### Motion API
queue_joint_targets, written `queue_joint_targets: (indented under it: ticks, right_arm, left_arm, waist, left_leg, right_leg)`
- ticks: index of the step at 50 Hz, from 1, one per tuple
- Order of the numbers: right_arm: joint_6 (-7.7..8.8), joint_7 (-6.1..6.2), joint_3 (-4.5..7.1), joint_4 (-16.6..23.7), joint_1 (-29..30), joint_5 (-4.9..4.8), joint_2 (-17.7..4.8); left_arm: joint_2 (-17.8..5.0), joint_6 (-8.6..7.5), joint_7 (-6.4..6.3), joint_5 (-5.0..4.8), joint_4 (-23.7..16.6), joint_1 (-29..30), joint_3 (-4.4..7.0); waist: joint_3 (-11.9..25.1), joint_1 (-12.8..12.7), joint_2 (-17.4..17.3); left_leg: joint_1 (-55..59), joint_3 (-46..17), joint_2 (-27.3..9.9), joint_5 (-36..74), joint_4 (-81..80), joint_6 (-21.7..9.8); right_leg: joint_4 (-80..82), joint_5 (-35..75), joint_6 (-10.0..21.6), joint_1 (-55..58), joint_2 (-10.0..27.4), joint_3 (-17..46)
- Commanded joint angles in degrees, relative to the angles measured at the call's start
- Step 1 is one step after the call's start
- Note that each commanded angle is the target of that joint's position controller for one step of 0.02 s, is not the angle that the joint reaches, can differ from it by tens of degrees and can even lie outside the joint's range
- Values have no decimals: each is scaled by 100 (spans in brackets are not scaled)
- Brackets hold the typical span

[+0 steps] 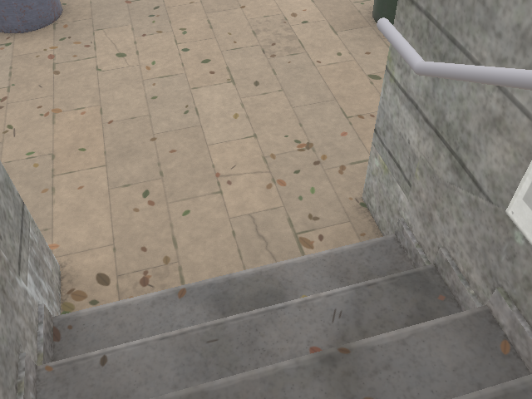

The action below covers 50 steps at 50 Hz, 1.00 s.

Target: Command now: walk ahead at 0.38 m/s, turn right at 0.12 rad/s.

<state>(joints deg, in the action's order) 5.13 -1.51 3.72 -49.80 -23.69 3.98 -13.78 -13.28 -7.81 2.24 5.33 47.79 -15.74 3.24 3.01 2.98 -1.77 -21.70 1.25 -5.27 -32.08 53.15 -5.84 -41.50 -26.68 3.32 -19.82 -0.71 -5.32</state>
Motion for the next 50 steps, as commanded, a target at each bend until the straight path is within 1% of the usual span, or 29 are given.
queue_joint_targets:
  ticks: [1,3,4,6,10,17,18,19,21,22,23,24,25,26,28,29,30,32,33,34,40,42,43,44,45,46,48,49,50]
  right_arm:
    - [221,-120,-101,968,1460,-293,18]
    - [152,-32,60,437,731,-74,-397]
    - [76,-133,-167,266,270,190,54]
    - [-33,-349,-312,173,347,316,291]
    - [-86,-404,-197,214,990,130,-224]
    - [-104,-208,-265,430,2102,215,-185]
    - [-111,-234,-233,331,2148,172,-339]
    - [-93,-208,-215,244,1922,196,-311]
    - [-72,-81,-28,-586,119,112,-574]
    - [5,-52,187,-1088,-1484,98,-904]
    - [-84,-105,301,-1371,-2655,123,-1473]
    - [83,-97,325,-1465,-3127,251,-1513]
    - [196,-113,377,-1376,-2449,80,-1445]
    - [189,-201,232,-1238,-1604,-25,-1065]
    - [136,-228,-427,-605,469,226,470]
    - [145,-194,-472,-258,1159,84,394]
    - [147,-185,-422,-270,1033,16,19]
    - [274,-228,-322,-321,464,116,-501]
    - [418,-91,-386,-378,206,312,-233]
    - [493,16,-374,-183,453,220,-284]
    - [85,-176,-427,-320,-645,80,-547]
    - [51,-564,-399,-358,-470,221,-607]
    - [72,-712,-410,-624,-2050,57,233]
    - [12,-679,-342,66,-1243,-54,-343]
    - [-236,106,-198,107,50,-527,-396]
    - [-147,-108,-552,550,454,53,-224]
    - [-112,-122,-657,398,268,332,200]
    - [-159,-241,-714,260,239,418,376]
    - [-195,-364,-653,235,368,282,110]
  left_arm:
    - [-1002,-120,183,48,836,-2493,357]
    - [-363,37,281,-174,526,-1165,128]
    - [198,119,176,-19,470,-706,-61]
    - [572,72,-109,86,297,-118,-291]
    - [-54,-30,-217,256,813,-1124,-390]
    - [-245,128,-200,152,1079,-1670,-492]
    - [-220,148,-245,-46,1138,-1560,-470]
    - [-535,212,-233,-116,1126,-1542,-358]
    - [-767,374,-8,85,1376,-1542,-243]
    - [-883,454,188,244,1264,-1345,-234]
    - [104,418,455,193,1293,-2170,-393]
    - [-74,232,552,0,436,-915,-339]
    - [-264,-3,459,-296,-314,504,-323]
    - [-483,-29,279,-379,-435,789,-231]
    - [-262,114,30,9,0,-75,-328]
    - [-200,236,-2,91,160,-161,-346]
    - [-81,359,15,136,77,-51,-376]
    - [367,372,133,33,117,-750,-634]
    - [141,360,93,6,32,-286,-617]
    - [-90,357,26,-64,5,-231,-616]
    - [-573,422,62,-44,-40,209,-442]
    - [-1473,228,54,-126,1008,-2832,81]
    - [-1843,248,223,-65,919,-2896,127]
    - [-1891,352,355,62,913,-2790,233]
    - [-1197,453,56,-676,975,-2420,203]
    - [-461,378,177,93,954,-1902,-219]
    - [578,242,85,253,896,-931,-516]
    - [490,122,-5,176,932,-683,-484]
    - [411,-1,-54,-62,917,-667,-477]
  waist:
    - [-1132,-1196,675]
    - [-668,-395,57]
    - [-715,-116,104]
    - [-467,-109,170]
    - [-470,-436,486]
    - [-1043,-710,402]
    - [-1225,-743,282]
    - [-1160,-700,260]
    - [-732,-115,-83]
    - [-296,674,-670]
    - [1360,555,-1796]
    - [1759,1062,-803]
    - [781,1295,-502]
    - [259,826,186]
    - [-975,-564,921]
    - [-1276,-650,329]
    - [-1055,-661,-223]
    - [-538,-851,-8]
    - [-463,-476,514]
    - [-380,-370,520]
    - [-823,-124,77]
    - [154,-1371,772]
    - [1363,-560,2143]
    - [1437,-1090,1557]
    - [584,-734,863]
    - [-261,-1022,-16]
    - [-1047,-114,-73]
    - [-1165,-81,497]
    - [-883,-323,111]
  left_leg:
    - [-5501,-1573,387,231,1860,-223]
    - [-4293,-1117,67,1454,2053,-139]
    - [-3339,-1205,-182,2470,1605,-206]
    - [-2713,-1082,-232,4366,626,-71]
    - [-1326,-419,52,6324,-730,274]
    - [-600,472,303,4753,-1528,215]
    - [-871,216,134,4284,-2228,208]
    - [-527,490,303,3592,-2606,268]
    - [1334,649,401,4437,-3705,187]
    - [3339,748,401,5029,-3699,-233]
    - [6503,-842,-592,8711,-1465,-1734]
    - [7607,-2088,-973,8550,-1548,-2003]
    - [7129,-2957,-1531,6267,-1963,-2203]
    - [5674,-2985,-1688,4736,-2394,-1995]
    - [990,-1915,-1107,3529,-2957,-1289]
    - [-1071,-1398,-655,3338,-3380,-1379]
    - [-1852,-1299,-236,2813,-3323,-1433]
    - [-3105,-1063,220,2843,-2335,-1273]
    - [-2350,-1135,393,2438,-1800,-1038]
    - [-2580,-601,847,1348,-1284,-620]
    - [-474,-2429,253,1097,741,-808]
    - [-1447,-1917,788,2496,4006,-124]
    - [-3621,-781,1621,-1409,6842,363]
    - [-5278,-728,1552,-1447,7511,574]
    - [-6065,-252,1062,-1410,7260,386]
    - [-6463,-1203,373,360,6424,326]
    - [-4890,-1268,-345,2715,3637,50]
    - [-4118,-927,-390,3325,2943,-5]
    - [-3141,-576,-272,4332,1362,134]
  right_leg:
    - [2232,984,1943,3439,2732,4191]
    - [1863,1199,1557,1625,2117,2627]
    - [1768,1708,1186,527,1738,1749]
    - [1849,1904,959,-209,1238,889]
    - [1194,1224,834,-814,1084,181]
    - [228,1891,610,239,1367,485]
    - [-84,2048,516,595,1457,520]
    - [-604,2670,541,924,1364,472]
    - [-2490,3413,309,988,1053,163]
    - [-4519,3049,93,-210,761,-13]
    - [-7605,-2016,-402,-2550,-137,74]
    - [-7749,-2028,-543,-4264,-400,679]
    - [-7346,-1884,-714,-5934,-250,1002]
    - [-6637,-1499,-497,-5717,183,1115]
    - [-3248,1185,165,-3452,1152,1749]
    - [-1979,2063,179,-1906,1109,1302]
    - [-1702,2311,49,-1024,876,893]
    - [-2340,3203,-181,618,426,363]
    - [-1224,4956,-324,-149,741,1098]
    - [208,6117,-371,531,610,957]
    - [2368,4403,-278,610,456,568]
    - [1560,5262,717,3537,923,816]
    - [-107,8825,2180,5546,1946,2011]
    - [571,6708,2874,5885,2562,3927]
    - [1195,5211,2325,5029,3240,3888]
    - [1357,1475,1742,3576,2504,4143]
    - [1875,1973,1436,542,1597,3044]
    - [1965,1560,1400,-575,1000,2625]
    - [1955,872,1563,-1461,724,1981]
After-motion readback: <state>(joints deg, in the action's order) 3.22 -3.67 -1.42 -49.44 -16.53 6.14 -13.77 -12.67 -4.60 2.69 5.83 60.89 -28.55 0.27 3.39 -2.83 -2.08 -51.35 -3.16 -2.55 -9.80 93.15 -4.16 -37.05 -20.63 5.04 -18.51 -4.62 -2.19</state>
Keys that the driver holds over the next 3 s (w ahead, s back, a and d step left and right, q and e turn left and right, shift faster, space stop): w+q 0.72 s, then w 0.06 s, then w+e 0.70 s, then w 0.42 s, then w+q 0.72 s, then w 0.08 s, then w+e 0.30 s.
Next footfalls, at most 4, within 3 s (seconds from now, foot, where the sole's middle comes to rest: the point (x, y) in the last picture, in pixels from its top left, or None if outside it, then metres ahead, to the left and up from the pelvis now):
0.44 left None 0.30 0.13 -0.91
0.84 right None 0.60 0.00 -1.08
1.34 left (188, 366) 0.83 0.29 -1.24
1.94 right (247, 295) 1.21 0.08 -1.41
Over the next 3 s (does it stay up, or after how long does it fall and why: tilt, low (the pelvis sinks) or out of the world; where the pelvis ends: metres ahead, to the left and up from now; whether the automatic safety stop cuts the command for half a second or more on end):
stays up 1.70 0.29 -0.81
